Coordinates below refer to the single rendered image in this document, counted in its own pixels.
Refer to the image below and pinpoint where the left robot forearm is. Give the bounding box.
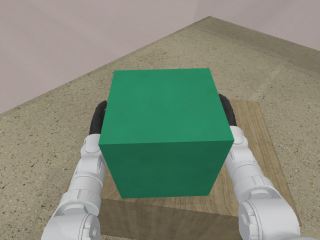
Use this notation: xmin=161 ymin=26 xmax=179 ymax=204
xmin=41 ymin=133 xmax=107 ymax=240

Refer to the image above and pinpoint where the right robot forearm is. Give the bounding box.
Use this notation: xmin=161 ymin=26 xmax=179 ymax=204
xmin=224 ymin=125 xmax=301 ymax=235

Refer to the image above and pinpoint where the right robot upper arm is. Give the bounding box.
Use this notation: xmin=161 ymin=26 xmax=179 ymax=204
xmin=238 ymin=198 xmax=319 ymax=240

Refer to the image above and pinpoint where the left robot hand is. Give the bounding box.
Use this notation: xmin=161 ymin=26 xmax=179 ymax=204
xmin=89 ymin=100 xmax=107 ymax=135

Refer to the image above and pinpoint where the right robot hand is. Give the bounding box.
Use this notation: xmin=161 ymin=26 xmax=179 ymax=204
xmin=218 ymin=94 xmax=237 ymax=127

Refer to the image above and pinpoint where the pedestal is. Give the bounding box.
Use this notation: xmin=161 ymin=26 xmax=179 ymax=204
xmin=64 ymin=97 xmax=302 ymax=240

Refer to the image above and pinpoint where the left robot upper arm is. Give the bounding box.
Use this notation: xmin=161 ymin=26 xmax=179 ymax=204
xmin=42 ymin=213 xmax=101 ymax=240

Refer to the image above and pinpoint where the carton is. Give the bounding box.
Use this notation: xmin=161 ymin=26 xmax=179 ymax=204
xmin=98 ymin=68 xmax=235 ymax=199

